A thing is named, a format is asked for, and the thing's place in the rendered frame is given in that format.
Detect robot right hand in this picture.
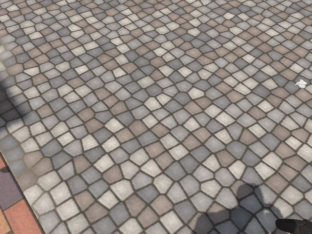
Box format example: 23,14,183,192
275,218,312,234

